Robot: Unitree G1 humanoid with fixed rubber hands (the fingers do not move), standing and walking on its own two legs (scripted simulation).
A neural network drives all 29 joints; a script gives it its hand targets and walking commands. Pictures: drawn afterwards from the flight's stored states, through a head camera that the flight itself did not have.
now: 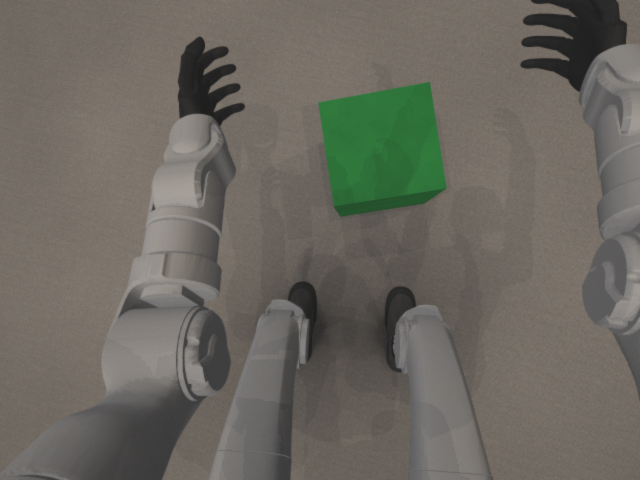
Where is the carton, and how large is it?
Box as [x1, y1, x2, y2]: [318, 82, 446, 216]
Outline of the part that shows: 429,82 318,102 333,204 340,216 423,203 446,188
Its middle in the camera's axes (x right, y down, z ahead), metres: +0.12 -0.18 +0.85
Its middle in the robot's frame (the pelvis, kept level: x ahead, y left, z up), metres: +0.54 -0.03 -0.53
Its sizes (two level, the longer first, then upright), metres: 0.210 0.200 0.250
